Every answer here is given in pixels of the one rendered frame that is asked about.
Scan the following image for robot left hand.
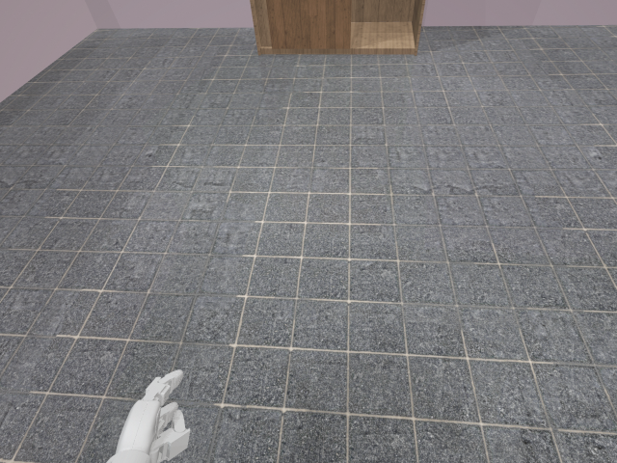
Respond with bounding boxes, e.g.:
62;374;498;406
116;369;190;463

